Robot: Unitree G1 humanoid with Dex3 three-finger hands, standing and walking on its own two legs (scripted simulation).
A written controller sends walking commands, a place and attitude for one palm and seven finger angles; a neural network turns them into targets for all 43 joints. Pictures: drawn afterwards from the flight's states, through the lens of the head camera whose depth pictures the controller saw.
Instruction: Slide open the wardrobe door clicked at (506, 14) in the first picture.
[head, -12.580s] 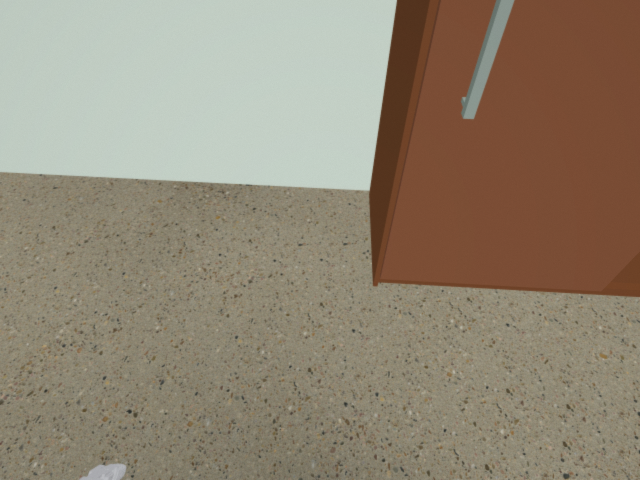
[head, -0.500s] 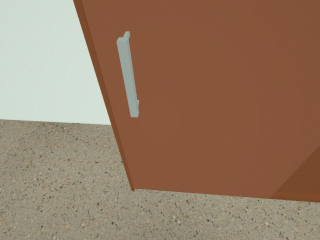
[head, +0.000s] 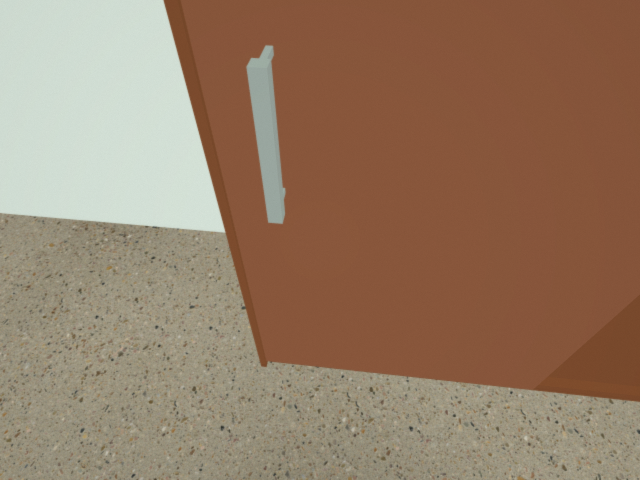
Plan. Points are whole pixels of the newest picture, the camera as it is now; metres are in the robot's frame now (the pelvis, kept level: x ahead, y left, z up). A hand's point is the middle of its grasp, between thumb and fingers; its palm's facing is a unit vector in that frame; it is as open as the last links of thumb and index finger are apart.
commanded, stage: come to a stop and stand still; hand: left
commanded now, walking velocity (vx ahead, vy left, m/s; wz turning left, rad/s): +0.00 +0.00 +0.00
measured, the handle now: (272, 144) +0.54 +0.11 +0.14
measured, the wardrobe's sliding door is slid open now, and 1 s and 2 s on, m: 0.00 0.00 0.00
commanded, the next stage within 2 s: look again from close up in 0.20 s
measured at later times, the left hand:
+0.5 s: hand out of the picture +0.04 +0.18 -0.17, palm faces +0.02 -0.97 -0.22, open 7.3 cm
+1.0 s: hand out of the picture +0.05 +0.18 -0.17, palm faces +0.02 -0.97 -0.23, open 7.3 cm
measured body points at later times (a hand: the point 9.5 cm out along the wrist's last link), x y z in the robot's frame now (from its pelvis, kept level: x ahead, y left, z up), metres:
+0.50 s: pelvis +0.02 +0.00 +0.00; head +0.03 -0.01 +0.45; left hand +0.04 +0.23 -0.15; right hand +0.03 -0.23 -0.16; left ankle +0.00 +0.13 -0.74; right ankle +0.04 -0.12 -0.74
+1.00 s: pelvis +0.02 -0.01 +0.00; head +0.03 -0.02 +0.45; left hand +0.05 +0.23 -0.15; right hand +0.04 -0.24 -0.16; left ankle +0.00 +0.13 -0.74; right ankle +0.04 -0.12 -0.74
